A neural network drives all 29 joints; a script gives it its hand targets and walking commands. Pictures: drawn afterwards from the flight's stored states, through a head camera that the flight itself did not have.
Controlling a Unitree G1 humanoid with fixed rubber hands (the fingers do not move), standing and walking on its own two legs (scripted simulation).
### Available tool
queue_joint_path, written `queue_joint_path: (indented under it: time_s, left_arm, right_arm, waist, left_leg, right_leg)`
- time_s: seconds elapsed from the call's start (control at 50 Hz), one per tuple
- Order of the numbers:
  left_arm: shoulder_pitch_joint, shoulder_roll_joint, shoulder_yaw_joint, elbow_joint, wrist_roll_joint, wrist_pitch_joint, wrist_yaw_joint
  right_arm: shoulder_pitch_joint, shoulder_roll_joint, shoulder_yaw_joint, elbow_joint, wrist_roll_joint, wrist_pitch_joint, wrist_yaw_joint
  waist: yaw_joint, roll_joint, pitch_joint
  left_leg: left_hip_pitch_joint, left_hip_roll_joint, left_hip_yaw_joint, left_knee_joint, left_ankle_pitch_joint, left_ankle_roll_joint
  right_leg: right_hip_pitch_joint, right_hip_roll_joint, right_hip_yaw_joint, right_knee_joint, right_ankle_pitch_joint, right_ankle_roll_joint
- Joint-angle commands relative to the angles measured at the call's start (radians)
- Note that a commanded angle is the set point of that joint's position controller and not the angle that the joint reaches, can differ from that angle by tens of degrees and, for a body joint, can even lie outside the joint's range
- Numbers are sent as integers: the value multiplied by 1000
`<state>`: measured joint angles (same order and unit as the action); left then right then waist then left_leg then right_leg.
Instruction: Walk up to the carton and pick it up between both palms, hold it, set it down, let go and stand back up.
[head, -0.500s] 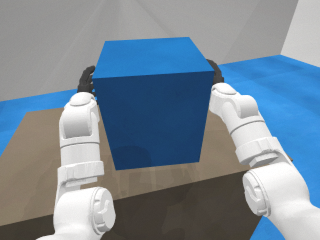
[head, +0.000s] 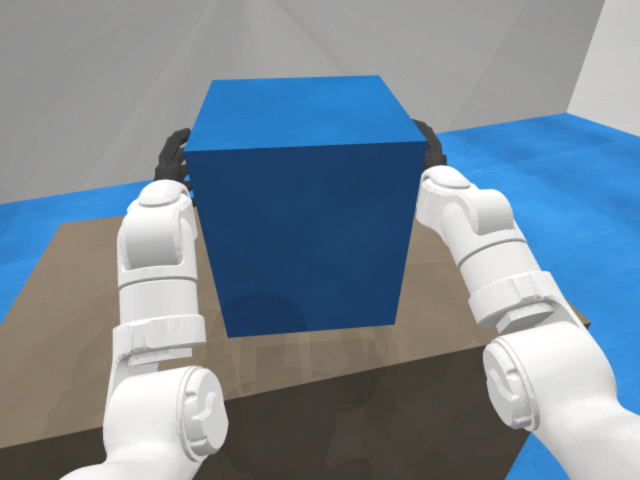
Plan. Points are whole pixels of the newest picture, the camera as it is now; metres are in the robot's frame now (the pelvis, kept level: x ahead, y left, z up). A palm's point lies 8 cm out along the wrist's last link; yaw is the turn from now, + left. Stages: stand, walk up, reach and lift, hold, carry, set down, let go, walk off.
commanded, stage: hold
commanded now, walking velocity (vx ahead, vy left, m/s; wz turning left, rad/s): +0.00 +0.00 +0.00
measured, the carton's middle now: (304, 204) +0.38 +0.01 +0.23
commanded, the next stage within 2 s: none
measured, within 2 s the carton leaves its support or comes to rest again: neither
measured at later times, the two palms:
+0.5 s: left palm (175, 193) +0.37 +0.16 +0.27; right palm (428, 180) +0.37 -0.14 +0.26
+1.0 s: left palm (171, 190) +0.36 +0.16 +0.27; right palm (427, 181) +0.37 -0.14 +0.26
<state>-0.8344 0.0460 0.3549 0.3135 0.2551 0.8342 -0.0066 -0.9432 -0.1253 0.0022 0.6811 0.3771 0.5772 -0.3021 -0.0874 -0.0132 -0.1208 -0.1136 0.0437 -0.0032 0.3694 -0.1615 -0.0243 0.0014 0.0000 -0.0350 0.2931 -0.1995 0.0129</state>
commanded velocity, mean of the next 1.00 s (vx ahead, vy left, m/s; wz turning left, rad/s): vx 0.00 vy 0.00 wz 0.00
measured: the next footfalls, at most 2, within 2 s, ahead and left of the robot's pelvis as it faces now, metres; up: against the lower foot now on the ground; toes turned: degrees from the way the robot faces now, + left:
none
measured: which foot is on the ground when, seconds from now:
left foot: down 0.00-1.00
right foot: down 0.00-1.00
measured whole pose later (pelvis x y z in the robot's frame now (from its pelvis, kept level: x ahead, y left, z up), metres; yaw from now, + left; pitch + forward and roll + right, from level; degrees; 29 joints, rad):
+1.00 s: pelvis +0.00 +0.00 +0.00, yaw +0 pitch -5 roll -1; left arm -0.84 0.05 0.35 0.29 0.25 0.84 0.01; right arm -0.95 -0.14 0.02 0.68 0.39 0.57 -0.29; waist -0.08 0.00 -0.13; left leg -0.14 0.05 0.00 0.37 -0.16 -0.03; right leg -0.02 0.00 -0.03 0.29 -0.19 0.01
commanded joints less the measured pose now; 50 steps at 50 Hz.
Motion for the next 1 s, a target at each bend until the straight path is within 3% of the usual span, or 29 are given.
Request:
queue_joint_path:
  time_s: [0.0,0.06,0.14,0.18,0.22,0.24,0.26,0.32,0.36,0.38,0.44,0.46,0.48,0.5,0.52,0.54,0.6,0.62,0.64,0.66,0.7,0.72,0.76,0.8,0.82,0.88,0.9,0.94,0.98]
  left_arm:
    - [-810,-608,-498,-184,-202,-75,-118]
    - [-820,-602,-500,-194,-209,-70,-105]
    - [-776,-575,-465,-153,-191,-71,-100]
    - [-756,-576,-452,-109,-177,-66,-107]
    - [-783,-606,-489,-158,-196,-69,-108]
    - [-771,-603,-473,-110,-184,-63,-110]
    - [-796,-615,-493,-144,-194,-67,-107]
    - [-756,-594,-470,-84,-188,-65,-111]
    - [-742,-620,-482,-99,-202,-65,-117]
    - [-740,-604,-459,-61,-183,-65,-120]
    - [-746,-595,-448,-83,-183,-69,-121]
    - [-738,-608,-466,-108,-189,-70,-123]
    - [-747,-607,-483,-169,-205,-72,-119]
    - [-738,-602,-475,-139,-204,-66,-119]
    - [-742,-623,-513,-213,-224,-69,-115]
    - [-748,-604,-504,-187,-214,-69,-112]
    - [-787,-619,-535,-272,-231,-71,-98]
    - [-754,-585,-512,-220,-209,-61,-101]
    - [-761,-569,-495,-198,-203,-56,-104]
    - [-752,-598,-505,-200,-205,-52,-106]
    - [-709,-576,-453,-125,-153,-42,-111]
    - [-739,-564,-469,-142,-159,-43,-111]
    - [-765,-588,-483,-155,-183,-44,-112]
    - [-803,-578,-460,-130,-175,-58,-112]
    - [-815,-608,-483,-142,-195,-62,-109]
    - [-788,-641,-494,-128,-217,-66,-105]
    - [-786,-624,-483,-113,-213,-69,-103]
    - [-786,-619,-501,-147,-216,-76,-102]
    - [-768,-636,-490,-90,-220,-65,-106]
  right_arm:
    - [-830,655,289,-313,161,-35,122]
    - [-818,645,285,-291,169,-31,130]
    - [-841,673,317,-338,172,-33,128]
    - [-839,661,293,-316,158,-38,125]
    - [-834,669,293,-316,149,-41,124]
    - [-849,644,285,-331,150,-42,123]
    - [-851,653,284,-315,151,-42,125]
    - [-836,641,273,-297,139,-35,122]
    - [-887,658,304,-378,151,-50,116]
    - [-874,650,290,-341,136,-40,111]
    - [-869,660,309,-353,155,-41,102]
    - [-843,650,306,-340,162,-39,99]
    - [-852,664,331,-397,181,-43,99]
    - [-860,662,322,-423,182,-41,96]
    - [-868,664,349,-476,208,-48,95]
    - [-845,656,329,-426,192,-38,94]
    - [-819,674,339,-429,190,-34,103]
    - [-779,648,316,-377,178,-20,103]
    - [-782,643,316,-342,167,-15,108]
    - [-781,657,313,-342,168,-20,112]
    - [-780,630,297,-302,152,-14,120]
    - [-780,630,286,-258,147,-14,127]
    - [-821,652,296,-304,156,-24,129]
    - [-833,663,281,-258,157,-19,132]
    - [-872,673,292,-312,154,-31,134]
    - [-898,666,297,-386,169,-47,124]
    - [-901,667,303,-384,168,-43,121]
    - [-823,673,301,-324,163,-30,118]
    - [-875,642,275,-360,154,-31,114]
  waist:
    - [-10,89,-357]
    - [-13,103,-337]
    - [16,25,-346]
    - [19,50,-275]
    - [-11,72,-319]
    - [4,58,-271]
    - [-13,71,-321]
    - [-15,34,-270]
    - [-7,21,-337]
    - [-3,33,-279]
    - [4,24,-314]
    - [-12,48,-325]
    - [-6,34,-407]
    - [-10,39,-371]
    - [-13,51,-444]
    - [-26,45,-408]
    - [-16,70,-401]
    - [-26,65,-338]
    - [-13,54,-322]
    - [-15,86,-304]
    - [8,53,-217]
    - [6,73,-204]
    - [3,73,-251]
    - [13,59,-250]
    - [16,74,-309]
    - [1,73,-371]
    - [6,46,-357]
    - [-21,69,-361]
    - [-19,45,-346]
  left_leg:
    - [217,-68,-14,-1,243,-27]
    - [229,-65,-13,4,280,-37]
    - [206,-86,-3,-4,240,-6]
    - [175,-81,5,-21,190,-5]
    - [199,-77,-3,-8,218,-10]
    - [199,-72,-7,-13,207,-14]
    - [220,-68,-11,-8,205,-20]
    - [189,-71,-6,-20,190,-9]
    - [197,-83,3,-16,203,-3]
    - [179,-86,0,-17,186,-2]
    - [213,-86,-4,4,230,-2]
    - [218,-83,1,9,248,-13]
    - [254,-84,-3,23,301,-13]
    - [217,-89,1,26,312,-11]
    - [264,-84,-12,41,363,-22]
    - [262,-88,-10,35,339,-23]
    - [247,-84,-14,34,355,-36]
    - [246,-83,-13,20,306,-32]
    - [226,-79,-11,1,244,-23]
    - [216,-83,-7,-4,242,-26]
    - [194,-71,-1,-27,204,-17]
    - [191,-65,-3,-40,185,-22]
    - [183,-75,0,-23,190,-15]
    - [160,-73,-3,-32,145,-7]
    - [176,-75,1,-23,176,-11]
    - [202,-79,-8,12,259,-16]
    - [203,-83,-6,14,247,-14]
    - [226,-73,-7,9,259,-25]
    - [223,-75,-16,1,220,-24]
  right_leg:
    - [-69,83,10,-38,183,44]
    - [-77,92,1,-34,204,43]
    - [-59,78,15,-36,243,66]
    - [-75,72,21,-48,194,67]
    - [-68,77,21,-40,197,57]
    - [-113,78,12,-48,173,56]
    - [-105,83,10,-45,157,49]
    - [-101,76,9,-52,182,48]
    - [-57,76,17,-49,220,58]
    - [-67,66,26,-53,229,63]
    - [-70,68,19,-34,287,69]
    - [-57,71,21,-35,285,67]
    - [-44,77,13,-22,332,69]
    - [-29,79,14,-27,356,66]
    - [-21,81,17,-7,412,69]
    - [-35,85,14,-16,377,67]
    - [-52,91,8,-26,358,61]
    - [-67,83,16,-35,317,61]
    - [-68,82,7,-41,248,64]
    - [-72,78,15,-41,238,58]
    - [-96,82,8,-60,175,62]
    - [-116,84,6,-61,135,55]
    - [-102,76,12,-55,163,58]
    - [-111,78,13,-50,116,59]
    - [-97,84,11,-45,141,57]
    - [-74,81,16,-30,243,54]
    - [-73,82,19,-38,247,58]
    - [-56,86,17,-36,249,51]
    - [-84,86,15,-49,210,46]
